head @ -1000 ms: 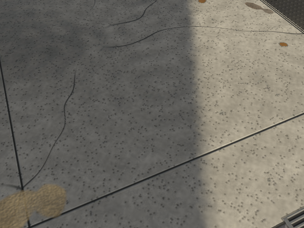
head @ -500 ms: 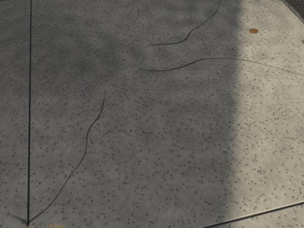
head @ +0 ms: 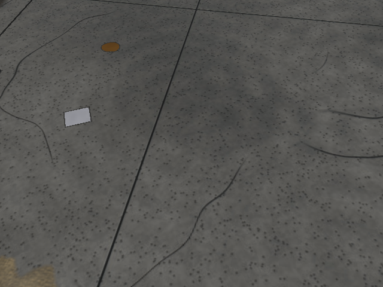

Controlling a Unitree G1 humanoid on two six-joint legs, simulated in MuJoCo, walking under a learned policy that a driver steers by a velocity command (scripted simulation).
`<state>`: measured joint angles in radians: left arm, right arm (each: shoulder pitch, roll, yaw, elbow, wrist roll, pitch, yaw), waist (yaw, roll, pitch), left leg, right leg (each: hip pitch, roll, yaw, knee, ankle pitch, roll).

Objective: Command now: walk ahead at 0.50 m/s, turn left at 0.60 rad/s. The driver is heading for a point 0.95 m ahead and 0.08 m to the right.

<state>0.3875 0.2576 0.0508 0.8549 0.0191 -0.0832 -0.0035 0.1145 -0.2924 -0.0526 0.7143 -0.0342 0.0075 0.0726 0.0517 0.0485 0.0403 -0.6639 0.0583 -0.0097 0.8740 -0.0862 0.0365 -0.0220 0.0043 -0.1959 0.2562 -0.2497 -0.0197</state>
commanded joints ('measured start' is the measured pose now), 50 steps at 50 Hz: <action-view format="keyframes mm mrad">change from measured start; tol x32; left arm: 1 -24 140 30 -53 -1 -14 6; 31 -425 62 -8 -201 10 50 -34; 37 119 203 45 -43 32 23 11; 50 -3 146 42 -1 -22 19 -7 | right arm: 1 -114 -16 9 -98 -1 -14 15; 38 422 -31 5 166 31 -94 -78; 50 1 -23 28 18 -9 -55 -54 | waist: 1 -8 -135 36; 10 -143 184 -372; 50 -36 -101 22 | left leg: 1 54 3 62 -141 43 16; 8 554 -158 120 -367 -165 159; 10 994 314 -737 -567 -248 338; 18 528 91 -186 -684 263 209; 35 796 114 -66 -429 862 115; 37 485 17 23 76 493 68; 38 158 -188 39 414 -350 27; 50 88 15 4 -49 -47 -88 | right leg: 1 -43 -253 57 -99 350 -105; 7 88 -281 -42 303 907 -72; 10 -645 -15 62 1128 -303 43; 11 -729 -60 187 1148 -211 33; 32 -626 -50 127 342 184 -33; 36 -119 40 101 225 120 -126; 38 341 -391 864 109 85 -347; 50 -202 -121 454 -96 243 -237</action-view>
